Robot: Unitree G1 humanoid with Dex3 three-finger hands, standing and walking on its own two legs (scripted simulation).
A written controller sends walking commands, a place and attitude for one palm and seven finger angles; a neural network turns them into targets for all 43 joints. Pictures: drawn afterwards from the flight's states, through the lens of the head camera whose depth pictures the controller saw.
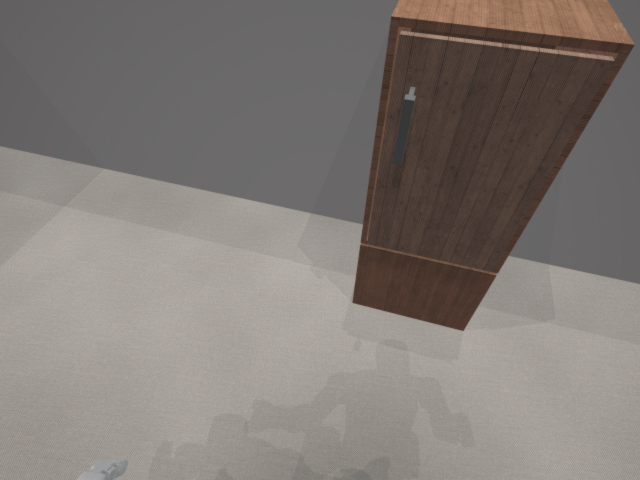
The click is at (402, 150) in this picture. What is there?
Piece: cupboard door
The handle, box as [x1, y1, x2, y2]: [392, 87, 415, 164]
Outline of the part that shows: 415,87 410,87 409,93 406,94 404,98 392,162 393,163 401,163 415,97 413,95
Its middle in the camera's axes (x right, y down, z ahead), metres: +0.18 -0.23 +0.81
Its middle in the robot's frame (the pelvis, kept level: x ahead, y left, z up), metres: +0.78 -0.14 +0.03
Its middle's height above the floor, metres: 0.80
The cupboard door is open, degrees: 0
